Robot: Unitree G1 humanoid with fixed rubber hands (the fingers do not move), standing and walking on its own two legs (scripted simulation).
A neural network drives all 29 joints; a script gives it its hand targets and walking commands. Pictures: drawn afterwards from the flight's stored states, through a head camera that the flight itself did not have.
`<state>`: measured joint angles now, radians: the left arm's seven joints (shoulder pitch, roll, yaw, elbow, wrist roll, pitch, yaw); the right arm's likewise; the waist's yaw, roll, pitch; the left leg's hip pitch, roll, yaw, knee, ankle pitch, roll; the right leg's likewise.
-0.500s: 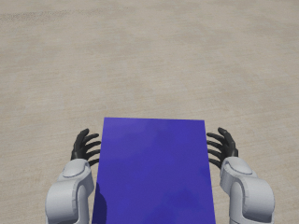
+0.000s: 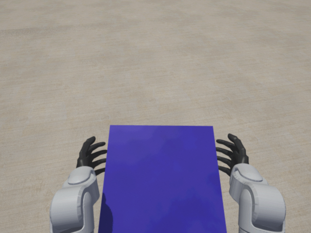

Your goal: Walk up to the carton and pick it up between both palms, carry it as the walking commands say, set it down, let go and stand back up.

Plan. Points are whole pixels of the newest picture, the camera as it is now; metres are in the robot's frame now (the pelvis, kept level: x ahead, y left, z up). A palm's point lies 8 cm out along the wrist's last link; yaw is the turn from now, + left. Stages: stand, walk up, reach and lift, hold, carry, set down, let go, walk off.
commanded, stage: carry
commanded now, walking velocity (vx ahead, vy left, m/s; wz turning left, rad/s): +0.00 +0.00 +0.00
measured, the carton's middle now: (160, 179) +0.29 +0.00 -0.01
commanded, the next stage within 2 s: none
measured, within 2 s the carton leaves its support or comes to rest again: neither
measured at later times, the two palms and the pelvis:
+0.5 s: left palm (90, 177) +0.26 +0.17 +0.05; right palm (229, 174) +0.26 -0.16 +0.06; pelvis +0.00 +0.01 +0.00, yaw +0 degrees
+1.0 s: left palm (93, 174) +0.28 +0.17 +0.04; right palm (225, 170) +0.28 -0.16 +0.05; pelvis +0.01 +0.01 +0.00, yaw +0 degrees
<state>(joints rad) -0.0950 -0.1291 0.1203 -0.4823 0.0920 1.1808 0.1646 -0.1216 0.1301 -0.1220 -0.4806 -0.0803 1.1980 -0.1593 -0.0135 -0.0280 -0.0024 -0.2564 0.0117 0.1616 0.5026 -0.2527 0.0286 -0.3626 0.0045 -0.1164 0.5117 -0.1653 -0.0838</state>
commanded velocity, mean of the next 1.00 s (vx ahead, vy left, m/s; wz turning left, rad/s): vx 0.00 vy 0.00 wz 0.00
